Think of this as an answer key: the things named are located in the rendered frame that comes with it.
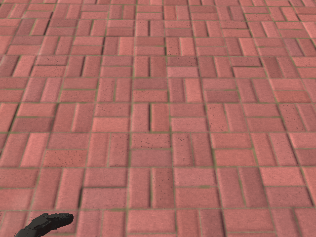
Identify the left robot hand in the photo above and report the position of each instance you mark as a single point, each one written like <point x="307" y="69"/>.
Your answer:
<point x="45" y="223"/>

